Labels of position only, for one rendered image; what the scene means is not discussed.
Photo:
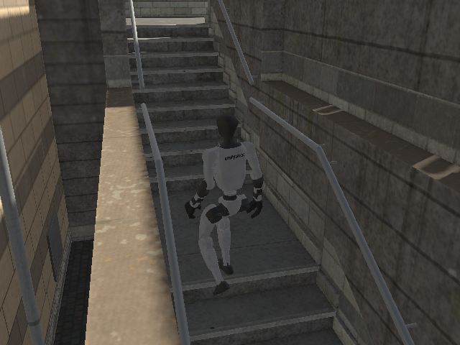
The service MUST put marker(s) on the stairs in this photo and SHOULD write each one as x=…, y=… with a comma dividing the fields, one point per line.
x=262, y=307
x=189, y=164

